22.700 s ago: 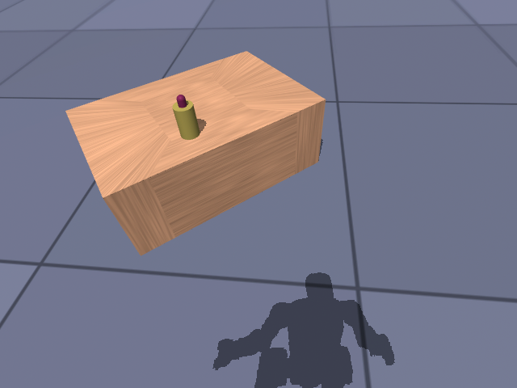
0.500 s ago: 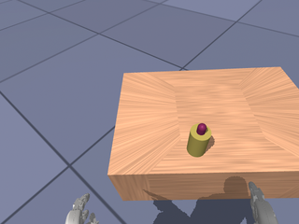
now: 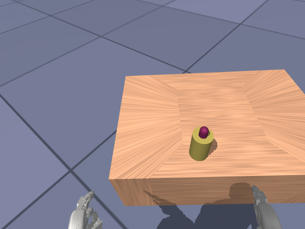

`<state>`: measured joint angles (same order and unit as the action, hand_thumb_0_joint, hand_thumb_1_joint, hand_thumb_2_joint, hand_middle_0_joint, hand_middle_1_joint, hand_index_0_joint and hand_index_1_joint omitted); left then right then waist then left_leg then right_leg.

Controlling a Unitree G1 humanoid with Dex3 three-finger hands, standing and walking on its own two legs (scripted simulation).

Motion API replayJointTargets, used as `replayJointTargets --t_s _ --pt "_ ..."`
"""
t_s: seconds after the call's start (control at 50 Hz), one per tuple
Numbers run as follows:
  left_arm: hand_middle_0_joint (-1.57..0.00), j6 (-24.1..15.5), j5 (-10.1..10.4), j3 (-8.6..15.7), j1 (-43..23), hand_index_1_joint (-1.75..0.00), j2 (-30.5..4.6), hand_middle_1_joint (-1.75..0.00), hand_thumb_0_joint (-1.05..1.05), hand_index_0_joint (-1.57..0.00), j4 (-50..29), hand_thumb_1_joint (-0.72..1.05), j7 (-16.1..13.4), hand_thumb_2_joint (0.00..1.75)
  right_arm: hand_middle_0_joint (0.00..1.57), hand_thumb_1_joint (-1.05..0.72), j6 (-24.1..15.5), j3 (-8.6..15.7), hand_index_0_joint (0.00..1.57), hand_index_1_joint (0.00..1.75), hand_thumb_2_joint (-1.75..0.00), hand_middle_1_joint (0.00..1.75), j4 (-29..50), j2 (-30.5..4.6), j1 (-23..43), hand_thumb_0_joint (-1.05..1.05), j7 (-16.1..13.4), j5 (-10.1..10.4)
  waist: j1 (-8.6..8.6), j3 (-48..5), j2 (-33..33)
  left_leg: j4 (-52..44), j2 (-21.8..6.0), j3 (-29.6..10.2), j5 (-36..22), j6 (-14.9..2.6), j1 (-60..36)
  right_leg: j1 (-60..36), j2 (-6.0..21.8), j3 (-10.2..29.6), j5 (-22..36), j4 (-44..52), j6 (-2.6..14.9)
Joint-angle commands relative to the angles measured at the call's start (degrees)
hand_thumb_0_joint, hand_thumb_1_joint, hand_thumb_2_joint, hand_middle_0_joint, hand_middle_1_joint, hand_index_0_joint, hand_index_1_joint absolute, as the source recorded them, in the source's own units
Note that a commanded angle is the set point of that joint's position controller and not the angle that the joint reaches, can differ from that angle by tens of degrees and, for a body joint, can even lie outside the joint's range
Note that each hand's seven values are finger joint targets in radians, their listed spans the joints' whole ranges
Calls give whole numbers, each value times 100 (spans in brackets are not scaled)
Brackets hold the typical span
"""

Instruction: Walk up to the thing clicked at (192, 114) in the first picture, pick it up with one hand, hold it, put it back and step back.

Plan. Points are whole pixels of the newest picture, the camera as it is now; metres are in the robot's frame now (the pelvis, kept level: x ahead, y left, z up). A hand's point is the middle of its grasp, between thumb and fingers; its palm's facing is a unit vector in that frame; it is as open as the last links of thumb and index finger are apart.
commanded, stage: home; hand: right
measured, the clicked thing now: (201, 141) +0.51 -0.16 -0.21
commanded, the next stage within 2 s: stand in 1.18 s
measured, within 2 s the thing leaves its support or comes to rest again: neither
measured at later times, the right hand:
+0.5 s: hand (243, 214) +0.19 -0.19 -0.06, palm faces +0.10 +0.96 -0.27, open 17.5 cm
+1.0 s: hand (242, 219) +0.18 -0.18 -0.06, palm faces +0.10 +0.96 -0.27, open 17.5 cm
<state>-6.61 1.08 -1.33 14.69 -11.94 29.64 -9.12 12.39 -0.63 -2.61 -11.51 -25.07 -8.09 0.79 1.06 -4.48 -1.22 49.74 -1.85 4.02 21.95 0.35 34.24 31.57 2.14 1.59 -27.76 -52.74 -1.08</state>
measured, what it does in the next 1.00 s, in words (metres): stands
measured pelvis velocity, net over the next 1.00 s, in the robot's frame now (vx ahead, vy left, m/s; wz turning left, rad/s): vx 0.01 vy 0.00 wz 0.01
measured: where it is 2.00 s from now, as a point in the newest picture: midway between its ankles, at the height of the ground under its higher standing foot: outside the picture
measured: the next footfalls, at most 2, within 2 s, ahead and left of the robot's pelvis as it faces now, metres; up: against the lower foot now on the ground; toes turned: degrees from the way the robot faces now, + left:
none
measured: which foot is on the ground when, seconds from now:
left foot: down 0.00-1.00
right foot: down 0.00-1.00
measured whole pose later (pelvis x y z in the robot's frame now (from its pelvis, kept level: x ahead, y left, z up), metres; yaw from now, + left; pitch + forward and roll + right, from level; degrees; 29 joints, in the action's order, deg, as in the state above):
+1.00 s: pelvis +0.01 +0.00 +0.00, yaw +0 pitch +7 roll +2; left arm -7.0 0.9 -1.2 15.4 -11.9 29.6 -8.9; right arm 14.7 -0.4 -0.9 -11.7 -25.4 -7.6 0.9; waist 1.1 -5.0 -1.1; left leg 50.4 -1.7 3.6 22.6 0.7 34.7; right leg 31.9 2.2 1.2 -28.7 -53.6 -0.8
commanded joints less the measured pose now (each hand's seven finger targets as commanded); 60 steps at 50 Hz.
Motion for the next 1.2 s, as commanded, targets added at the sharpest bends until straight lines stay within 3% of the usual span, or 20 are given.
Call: replayJointTargets --t_s 0.0,0.06,0.08,0.14,0.2,0.24,0.28,0.32,0.34,0.5,0.7,0.74,0.92,0.94,1.0,1.04,1.1,1.14,1.18 --pt "-20 -374 -40 271 -443 -30 -670 -30 0 -20 -904 90 -44 90 5 56 -268 340 5 5 -5 5 1082 -626 192 0 -61 -45 -50 -445 69 -937 162 -4 -312 -6 -764 132 -209 -182 615 983 176" --pt "-20 -403 -46 290 -425 -30 -702 -30 0 -20 -893 90 -34 90 5 55 -266 271 5 5 -5 5 1137 -552 140 0 -50 -47 -51 -635 -57 -760 176 37 -735 -41 -813 -31 -171 -126 1121 960 120" --pt "-20 -386 -41 279 -390 -30 -695 -30 0 -20 -878 90 -40 90 5 54 -259 350 5 5 -6 5 1141 -634 151 0 -57 -39 -43 -617 -81 -771 187 21 -745 -38 -800 -38 -175 -142 1115 935 125" --pt "-20 -395 -50 274 -377 -30 -689 -30 0 -20 -857 90 -2 90 5 57 -228 261 5 5 -4 5 1134 -557 148 0 -41 -43 -24 -532 -203 -707 193 75 -810 -56 -746 -38 -129 -66 1271 1009 73" --pt "-20 -378 -61 311 -351 -30 -683 -30 0 -20 -879 90 -25 90 5 55 -222 352 5 5 -5 5 1126 -598 35 0 -33 -55 -23 -854 -18 -676 191 60 -1075 -35 -943 -123 -162 -123 1520 881 99" --pt "-20 -377 -54 290 -331 -30 -695 -30 0 -20 -863 90 -14 90 5 55 -204 279 5 5 -5 5 1192 -584 176 0 -27 -44 -11 -687 -172 -651 194 80 -1093 -50 -846 -108 -138 -90 1627 945 59" --pt "-20 -375 -51 308 -329 -30 -711 -30 0 -20 -884 90 -25 90 5 55 -169 229 5 5 -5 5 1130 -508 71 0 -17 -44 38 -872 -46 -605 212 59 -1271 -51 -879 -227 -123 -90 1809 854 68" --pt "-20 -375 -59 299 -304 -30 -711 -30 0 -20 -829 90 -12 90 5 57 -151 286 5 5 -4 5 1097 -555 198 0 -10 -28 43 -634 -55 -656 201 58 -1131 -37 -819 -88 -125 -82 1633 902 72" --pt "-20 -376 -66 299 -304 -30 -691 -30 0 -20 -846 90 -9 90 5 56 -157 345 5 5 -4 5 1233 -619 177 0 -29 -41 -21 -745 -141 -612 208 74 -1186 -52 -878 -140 -123 -76 1743 898 52" --pt "-20 -338 -66 330 -259 -30 -720 -30 0 -20 -841 90 0 90 5 56 -86 302 5 5 -5 5 1217 -560 62 0 2 -55 9 -863 -197 -528 220 73 -1483 -56 -893 -270 -115 -96 2157 807 27" --pt "-20 -347 -58 306 -306 -30 -713 -30 0 -20 -911 90 21 90 5 58 -55 322 5 5 -3 5 1224 -603 142 0 8 -44 -26 -551 -117 -646 216 67 -884 -45 -733 13 -119 -90 1354 936 73" --pt "-20 -346 -58 312 -317 -30 -690 -30 0 -20 -943 90 9 90 5 57 -54 268 5 5 -4 5 1238 -532 18 0 9 -48 -29 -744 -88 -649 212 48 -973 -53 -822 -60 -137 -120 1414 879 88" --pt "-20 -383 -58 300 -302 -30 -700 -30 0 -20 -914 90 -35 90 5 56 -56 336 5 5 -5 5 1290 -612 181 0 -23 -44 0 -705 -27 -670 190 18 -894 -31 -763 7 -157 -143 1262 823 126" --pt "-20 -386 -59 292 -293 -30 -704 -30 0 -20 -890 90 -31 90 5 57 -50 396 5 5 -4 5 1212 -665 117 0 -30 -42 -23 -561 -14 -688 198 29 -732 -28 -702 109 -155 -132 1090 879 127" --pt "-20 -409 -52 282 -374 -30 -697 -30 0 -20 -928 90 -45 90 5 56 -65 281 5 5 -4 5 1272 -583 164 0 -25 -37 -14 -450 20 -790 198 4 -420 -19 -640 151 -169 -164 725 928 152" --pt "-20 -419 -55 290 -352 -30 -703 -30 0 -20 -939 90 -53 90 5 56 -75 343 5 5 -5 5 1358 -654 161 0 -39 -48 -31 -650 -86 -755 192 -14 -521 -34 -680 75 -174 -172 841 892 140" --pt "-20 -440 -51 276 -375 -30 -700 -30 0 -20 -943 90 -62 90 5 56 -84 264 5 5 -5 5 1233 -572 83 0 -36 -41 -25 -539 80 -756 182 -19 -543 -15 -697 132 -179 -182 843 865 151" --pt "-20 -440 -64 307 -299 -30 -706 -30 0 -20 -895 90 -65 90 5 56 -88 335 5 5 -5 5 1310 -633 100 0 -53 -53 -50 -744 -121 -665 191 21 -775 -37 -753 47 -168 -155 1137 859 117" --pt "-20 -446 -46 306 -314 -30 -725 -30 0 -20 -908 90 -65 90 5 58 -67 252 5 5 -4 5 1207 -558 53 0 -44 -51 2 -566 28 -691 200 15 -705 -25 -668 60 -155 -154 1042 864 132"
